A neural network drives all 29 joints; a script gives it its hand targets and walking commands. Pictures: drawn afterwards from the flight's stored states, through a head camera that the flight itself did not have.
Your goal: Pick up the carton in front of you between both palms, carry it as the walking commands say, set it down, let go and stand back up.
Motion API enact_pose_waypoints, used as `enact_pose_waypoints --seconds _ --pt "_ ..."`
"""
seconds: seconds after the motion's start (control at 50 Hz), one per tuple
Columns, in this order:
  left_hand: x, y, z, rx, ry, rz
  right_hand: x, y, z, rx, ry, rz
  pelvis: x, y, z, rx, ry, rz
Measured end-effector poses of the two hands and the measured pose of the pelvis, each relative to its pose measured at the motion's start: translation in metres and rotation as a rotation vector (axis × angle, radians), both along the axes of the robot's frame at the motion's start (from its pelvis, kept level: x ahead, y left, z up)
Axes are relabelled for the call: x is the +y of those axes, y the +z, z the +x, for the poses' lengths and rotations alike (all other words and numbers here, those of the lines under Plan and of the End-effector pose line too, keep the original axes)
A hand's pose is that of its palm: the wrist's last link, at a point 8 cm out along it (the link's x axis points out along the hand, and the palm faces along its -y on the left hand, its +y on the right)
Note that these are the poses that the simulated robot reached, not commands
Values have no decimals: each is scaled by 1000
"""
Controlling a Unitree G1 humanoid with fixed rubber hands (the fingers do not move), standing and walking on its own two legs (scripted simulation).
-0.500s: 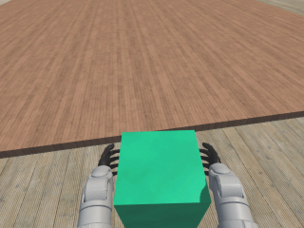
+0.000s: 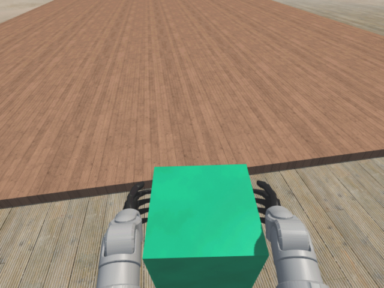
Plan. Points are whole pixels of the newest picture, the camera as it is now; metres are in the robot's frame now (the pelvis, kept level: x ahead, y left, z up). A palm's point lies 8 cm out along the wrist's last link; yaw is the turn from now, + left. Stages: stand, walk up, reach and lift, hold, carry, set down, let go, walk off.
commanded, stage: hold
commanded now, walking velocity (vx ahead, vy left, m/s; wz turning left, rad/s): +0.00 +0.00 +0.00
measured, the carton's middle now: (202, 232) +0.29 +0.00 -0.02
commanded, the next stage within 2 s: carry in 0.54 s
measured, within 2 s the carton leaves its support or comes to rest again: neither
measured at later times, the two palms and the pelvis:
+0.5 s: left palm (132, 215) +0.29 +0.15 +0.05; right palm (272, 213) +0.28 -0.15 +0.05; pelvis -0.01 +0.00 +0.00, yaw +0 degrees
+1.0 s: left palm (134, 170) +0.40 +0.16 +0.07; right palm (256, 167) +0.40 -0.14 +0.07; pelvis +0.13 +0.01 -0.01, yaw +3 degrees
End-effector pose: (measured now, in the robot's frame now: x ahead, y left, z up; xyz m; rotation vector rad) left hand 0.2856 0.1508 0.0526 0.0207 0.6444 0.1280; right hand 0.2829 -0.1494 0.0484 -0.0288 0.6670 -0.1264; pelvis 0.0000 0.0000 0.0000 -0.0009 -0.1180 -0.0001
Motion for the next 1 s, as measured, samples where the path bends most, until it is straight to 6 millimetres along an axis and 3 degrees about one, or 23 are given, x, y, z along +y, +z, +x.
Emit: enact_pose_waypoints --seconds 0.3,0.62,0.72,0.84,1.0 --pt "-1 0 -2 2 10 -11 -1 0 -2 1 -6 11 -2 -2 -9 -7 2 0" --pt "0 0 6 -8 5 0 0 1 8 -9 0 0 -2 -4 2 68 11 -2" --pt "7 8 21 -50 26 -18 8 10 27 -51 2 7 4 -11 19 126 26 -5" --pt "24 16 54 -24 38 -23 24 20 60 -25 -7 24 15 -15 59 175 -9 0" --pt "10 22 115 18 56 -74 10 23 116 18 -48 53 9 -14 127 211 43 -27"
